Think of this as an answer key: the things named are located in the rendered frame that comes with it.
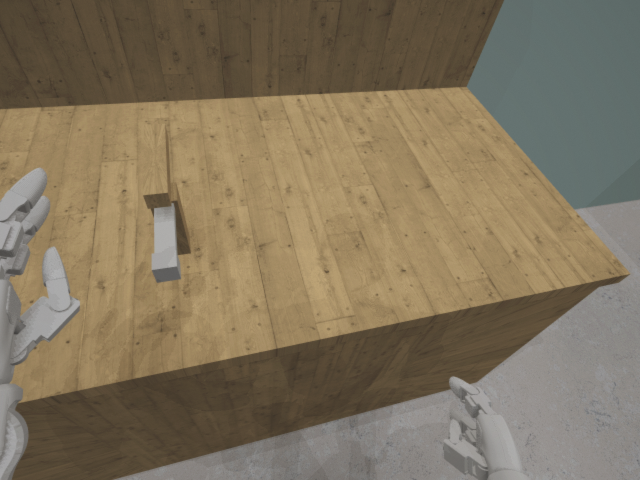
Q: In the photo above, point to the right robot hand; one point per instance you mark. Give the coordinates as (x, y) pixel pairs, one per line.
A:
(488, 446)

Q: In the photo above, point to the counter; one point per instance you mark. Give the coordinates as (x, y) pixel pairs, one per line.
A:
(353, 226)

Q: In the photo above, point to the robot left forearm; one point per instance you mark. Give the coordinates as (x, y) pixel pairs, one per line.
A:
(13, 430)

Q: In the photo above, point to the left robot hand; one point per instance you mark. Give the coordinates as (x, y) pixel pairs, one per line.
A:
(23, 210)

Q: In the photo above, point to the tap lever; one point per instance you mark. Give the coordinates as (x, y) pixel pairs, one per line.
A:
(165, 261)

